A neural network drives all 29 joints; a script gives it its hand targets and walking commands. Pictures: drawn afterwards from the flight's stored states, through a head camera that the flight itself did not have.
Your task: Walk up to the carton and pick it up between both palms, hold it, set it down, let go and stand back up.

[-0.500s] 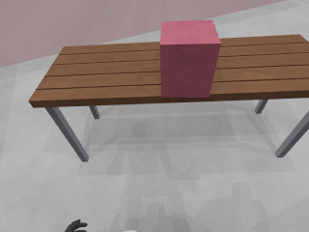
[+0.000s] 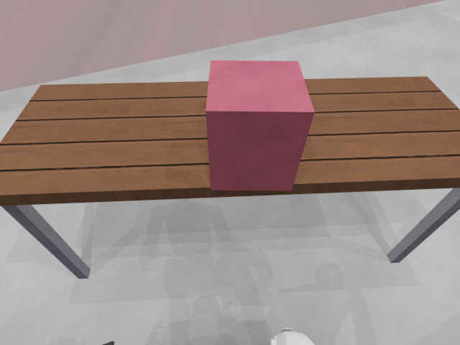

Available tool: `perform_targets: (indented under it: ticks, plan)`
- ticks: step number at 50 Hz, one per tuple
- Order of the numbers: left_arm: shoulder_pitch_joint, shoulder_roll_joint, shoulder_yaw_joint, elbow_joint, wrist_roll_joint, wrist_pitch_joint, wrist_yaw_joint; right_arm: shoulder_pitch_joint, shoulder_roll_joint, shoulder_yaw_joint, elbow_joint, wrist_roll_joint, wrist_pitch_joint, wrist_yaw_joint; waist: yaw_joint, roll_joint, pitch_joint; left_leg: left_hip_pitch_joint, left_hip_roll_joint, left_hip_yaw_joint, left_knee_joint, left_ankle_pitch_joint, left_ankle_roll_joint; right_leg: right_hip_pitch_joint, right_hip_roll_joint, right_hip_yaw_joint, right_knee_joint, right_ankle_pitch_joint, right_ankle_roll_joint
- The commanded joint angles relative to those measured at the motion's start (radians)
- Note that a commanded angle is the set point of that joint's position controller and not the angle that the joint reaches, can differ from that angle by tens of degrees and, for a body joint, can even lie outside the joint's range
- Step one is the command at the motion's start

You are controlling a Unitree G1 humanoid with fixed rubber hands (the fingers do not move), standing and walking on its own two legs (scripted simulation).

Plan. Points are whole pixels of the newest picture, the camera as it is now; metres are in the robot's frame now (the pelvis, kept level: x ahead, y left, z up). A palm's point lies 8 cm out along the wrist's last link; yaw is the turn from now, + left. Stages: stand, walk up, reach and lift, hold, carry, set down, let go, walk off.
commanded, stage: walk up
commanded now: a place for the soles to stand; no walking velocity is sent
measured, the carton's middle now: (252, 128) +0.61 -0.05 +0.02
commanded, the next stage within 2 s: none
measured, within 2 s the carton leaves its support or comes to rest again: neither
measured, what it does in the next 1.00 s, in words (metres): walks ahead: right foot, then left foot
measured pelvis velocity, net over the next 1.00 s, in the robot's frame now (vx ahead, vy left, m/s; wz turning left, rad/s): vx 0.13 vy -0.03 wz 0.11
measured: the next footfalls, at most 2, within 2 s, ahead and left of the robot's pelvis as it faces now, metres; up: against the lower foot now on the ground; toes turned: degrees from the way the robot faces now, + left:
right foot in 0.06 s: +0.16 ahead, -0.16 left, +0.00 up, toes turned -3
left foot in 0.34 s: +0.19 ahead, +0.09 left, +0.00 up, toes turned +7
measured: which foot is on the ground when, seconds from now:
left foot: down 0.00-0.06, up 0.08-0.32, down 0.34-1.00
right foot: up 0.00-0.04, down 0.06-1.00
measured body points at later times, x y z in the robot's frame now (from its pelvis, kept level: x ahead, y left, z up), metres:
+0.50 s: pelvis +0.12 -0.03 +0.00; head +0.13 -0.03 +0.45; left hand +0.17 +0.24 -0.11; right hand +0.30 -0.26 -0.09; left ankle +0.15 +0.09 -0.72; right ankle +0.12 -0.15 -0.72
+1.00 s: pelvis +0.13 -0.03 +0.01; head +0.13 -0.02 +0.46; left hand +0.20 +0.24 -0.10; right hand +0.27 -0.27 -0.09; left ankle +0.15 +0.09 -0.72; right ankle +0.12 -0.15 -0.72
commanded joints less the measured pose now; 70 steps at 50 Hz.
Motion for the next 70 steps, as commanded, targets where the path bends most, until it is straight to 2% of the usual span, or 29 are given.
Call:
perform_targets:
  ticks: [1, 2, 3, 4, 5, 7, 11, 14, 16, 17, 18, 19, 20, 22, 23, 25, 29, 56, 57, 58, 60, 61, 62, 64, 65, 66, 67, 68, 70]
  plan:
    - [0.12, 0.069, 0.043, -0.054, 0.003, -0.042, 0.003, -0.06, -0.183, -0.05, -0.074, 0.012, -0.002, 0.007, 0.063, 0.195, -0.017, -0.253, 0.142, -0.144, -0.222, -0.113, 0.18, 0.312, 0.078, -0.103, -0.166, 0.131, -0.027]
    - [0.169, 0.091, 0.053, -0.043, 0.004, -0.049, 0.013, -0.042, -0.15, -0.038, -0.081, 0.012, 0.009, 0.012, 0.087, 0.137, -0.036, -0.309, 0.105, -0.116, -0.126, -0.143, 0.146, 0.419, 0.109, -0.102, -0.183, 0.105, -0.033]
    - [0.246, 0.131, 0.068, -0.034, 0.003, -0.057, 0.026, -0.022, -0.087, -0.012, -0.099, 0.01, 0.015, 0.015, 0.136, 0.009, -0.082, -0.357, 0.046, -0.053, 0.098, -0.104, 0.091, 0.518, 0.05, 0.024, -0.246, 0.037, -0.057]
    - [0.255, 0.261, 0.085, -0.055, 0.013, -0.059, 0.044, 0.008, -0.026, 0.011, -0.149, 0.027, 0.015, 0.023, 0.153, -0.242, -0.124, -0.474, -0.087, 0.02, 0.431, -0.218, 0.003, 0.504, -0.249, 0.518, -0.502, -0.287, -0.186]
    - [0.25, 0.281, 0.087, -0.053, -0.003, -0.049, 0.065, -0.056, -0.11, -0.019, -0.18, 0.018, 0.033, 0.014, 0.181, -0.112, -0.087, -0.481, -0.084, -0.146, 0.575, -0.252, -0.004, 0.418, -0.336, 0.682, -0.601, -0.312, -0.286]
    - [0.149, 0.238, 0.062, -0.047, 0.001, -0.04, 0.087, -0.034, -0.114, -0.025, -0.164, 0.021, 0.044, 0.012, 0.13, -0.07, 0.021, -0.52, -0.035, -0.189, 0.652, -0.152, -0.009, 0.344, -0.328, 0.536, -0.555, -0.14, -0.317]
    - [0.043, 0.153, 0.013, -0.048, 0.003, -0.049, 0.09, 0.042, -0.065, -0.025, -0.135, 0.016, 0.034, 0.02, 0.069, -0.104, -0.022, -0.299, -0.019, -0.144, 0.344, -0.123, -0.036, 0.265, -0.234, 0.202, -0.466, 0.402, -0.257]
    - [0.008, 0.164, 0.001, -0.063, -0.01, -0.04, 0.087, 0.042, -0.029, -0.007, -0.116, 0.027, 0.034, 0.021, 0.051, -0.14, -0.097, -0.102, -0.066, -0.063, 0.091, 0.009, -0.025, 0.255, -0.175, 0.069, -0.322, 0.742, -0.214]
    - [-0.025, 0.165, -0.014, -0.075, -0.036, -0.029, 0.08, 0.047, -0.042, -0.01, -0.108, 0.021, 0.029, 0.021, 0.012, -0.094, -0.131, 0.073, -0.087, -0.049, -0.109, 0.289, 0.013, 0.172, -0.154, 0.035, -0.243, 0.653, -0.15]
    - [-0.017, 0.152, -0.025, -0.086, -0.049, -0.028, 0.073, 0.027, -0.084, -0.017, -0.117, 0.016, 0.024, 0.021, 0.002, -0.04, -0.158, 0.157, -0.043, -0.134, -0.152, 0.414, 0.051, 0.104, -0.14, 0.028, -0.222, 0.499, -0.1]
    - [0.02, 0.109, -0.041, -0.111, -0.055, -0.03, 0.068, 0.011, -0.15, -0.03, -0.125, 0.002, 0.02, 0.017, 0.009, 0.082, -0.223, 0.235, 0.119, -0.331, -0.168, 0.528, 0.107, 0.047, -0.089, -0.015, -0.137, 0.226, -0.043]
    - [0.067, 0.083, -0.052, -0.103, -0.061, -0.013, 0.077, -0.053, -0.202, -0.036, -0.129, 0.038, 0.028, 0.014, 0.033, 0.121, -0.242, 0.058, 0.251, -0.45, -0.214, 0.494, 0.232, 0.182, 0.02, -0.03, -0.097, -0.093, -0.001]
    - [0.035, 0.099, -0.04, -0.087, -0.055, 0.004, 0.085, -0.104, -0.174, -0.029, -0.121, 0.061, 0.038, 0.011, 0.028, 0.11, -0.178, -0.043, 0.208, -0.396, -0.227, 0.397, 0.236, 0.234, 0.032, -0.011, -0.141, -0.143, 0.002]
    - [0.05, 0.117, -0.031, -0.079, -0.045, -0.006, 0.082, -0.19, -0.143, -0.005, -0.119, 0.07, 0.049, 0.016, 0.058, 0.134, -0.089, -0.123, 0.087, -0.263, -0.207, 0.273, 0.12, 0.256, -0.005, 0.022, -0.318, 0.036, -0.015]
    - [0.036, 0.151, -0.023, -0.075, -0.044, -0.015, 0.08, -0.182, -0.117, 0.005, -0.114, 0.073, 0.051, 0.018, 0.046, 0.115, -0.073, -0.089, 0.041, -0.218, -0.174, 0.284, 0.074, 0.225, -0.035, 0.046, -0.356, 0.112, -0.026]
    - [0.042, 0.16, -0.023, -0.067, -0.046, -0.032, 0.071, -0.174, -0.105, 0.012, -0.093, 0.059, 0.049, 0.023, 0.035, 0.101, -0.117, 0.03, 0.03, -0.206, -0.135, 0.379, 0.056, 0.192, -0.053, 0.043, -0.36, 0.199, -0.037]
    - [0.042, 0.135, -0.031, -0.069, -0.042, -0.036, 0.069, -0.209, -0.114, 0.012, -0.076, 0.057, 0.042, 0.03, 0.039, 0.085, -0.146, 0.052, 0.041, -0.21, -0.142, 0.444, 0.068, 0.241, -0.045, 0.015, -0.374, 0.232, -0.036]
    - [0.03, 0.129, -0.013, -0.033, -0.039, -0.029, 0.065, -0.145, -0.123, -0.003, -0.022, 0.053, 0.038, 0.037, 0.035, 0.075, -0.086, -0.051, 0.003, -0.241, -0.255, 0.203, 0.051, 0.29, -0.041, -0.005, -0.433, 0.042, -0.04]
    - [0.082, 0.143, 0.008, -0.019, -0.008, -0.023, 0.055, -0.055, -0.132, -0.027, -0.032, 0.02, 0.031, 0.031, 0.029, 0.056, -0.12, -0.005, 0.017, -0.283, -0.272, -0.096, 0.072, 0.266, 0.005, -0.049, -0.363, -0.183, -0.055]
    - [0.071, 0.124, 0.012, -0.028, 0.0, -0.018, 0.051, -0.03, -0.161, -0.043, -0.028, 0.014, 0.032, 0.025, 0.017, 0.091, -0.056, -0.021, 0.054, -0.368, -0.322, -0.241, 0.102, 0.187, 0.037, -0.048, -0.299, -0.229, -0.051]
    - [0.071, 0.088, 0.013, -0.048, 0.001, -0.011, 0.045, -0.012, -0.204, -0.064, -0.023, 0.008, 0.04, 0.009, 0.007, 0.19, 0.026, -0.021, 0.168, -0.523, -0.422, -0.362, 0.177, 0.06, 0.078, -0.039, -0.171, -0.199, -0.038]
    - [0.09, 0.086, 0.016, -0.049, 0.002, -0.012, 0.044, -0.024, -0.206, -0.067, -0.029, 0.004, 0.043, 0.002, 0.012, 0.205, 0.028, -0.031, 0.194, -0.534, -0.425, -0.334, 0.196, 0.064, 0.063, -0.01, -0.149, -0.171, -0.038]
    - [0.115, 0.089, 0.019, -0.045, 0.003, -0.017, 0.045, -0.051, -0.195, -0.061, -0.036, 0.001, 0.045, 0.0, 0.03, 0.2, 0.006, -0.062, 0.199, -0.506, -0.413, -0.298, 0.195, 0.108, 0.049, 0.01, -0.17, -0.131, -0.041]
    - [0.188, 0.099, 0.031, -0.028, 0.0, -0.033, 0.047, -0.133, -0.158, -0.047, -0.061, 0.008, 0.051, 0.008, 0.089, 0.181, -0.022, -0.212, 0.127, -0.352, -0.351, -0.259, 0.12, 0.308, 0.059, 0.032, -0.321, -0.054, -0.061]
    - [0.199, 0.128, 0.04, -0.024, 0.006, -0.042, 0.05, -0.158, -0.114, -0.033, -0.08, 0.018, 0.053, 0.017, 0.105, 0.117, 0.009, -0.299, 0.04, -0.235, -0.244, -0.204, 0.055, 0.367, 0.009, 0.136, -0.448, -0.116, -0.09]
    - [0.18, 0.187, 0.048, -0.018, -0.002, -0.048, 0.055, -0.155, -0.048, -0.015, -0.096, 0.034, 0.048, 0.024, 0.096, -0.031, 0.032, -0.316, -0.096, -0.091, -0.027, -0.075, -0.013, 0.346, -0.115, 0.343, -0.594, -0.228, -0.145]
    - [0.125, 0.197, 0.044, -0.018, -0.012, -0.041, 0.062, -0.13, -0.04, -0.011, -0.092, 0.036, 0.04, 0.021, 0.073, -0.039, 0.077, -0.281, -0.092, -0.075, 0.001, -0.038, -0.015, 0.302, -0.175, 0.374, -0.594, -0.114, -0.19]
    - [0.108, 0.18, 0.033, -0.017, -0.012, -0.038, 0.065, -0.108, -0.052, -0.014, -0.086, 0.032, 0.034, 0.019, 0.061, -0.018, 0.077, -0.226, -0.079, -0.084, -0.017, -0.005, -0.008, 0.29, -0.172, 0.323, -0.549, 0.069, -0.198]
    - [0.079, 0.167, 0.007, -0.022, -0.021, -0.037, 0.062, -0.065, -0.07, -0.019, -0.091, 0.023, 0.011, 0.014, 0.024, -0.022, -0.002, -0.029, -0.049, -0.128, -0.148, 0.192, 0.019, 0.235, -0.104, 0.167, -0.448, 0.33, -0.135]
